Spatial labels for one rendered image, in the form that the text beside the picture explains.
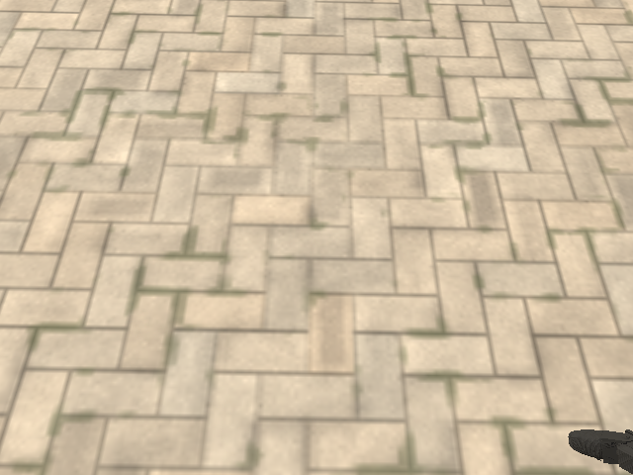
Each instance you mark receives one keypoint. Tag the right robot hand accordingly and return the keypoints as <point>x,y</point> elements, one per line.
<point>611,446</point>

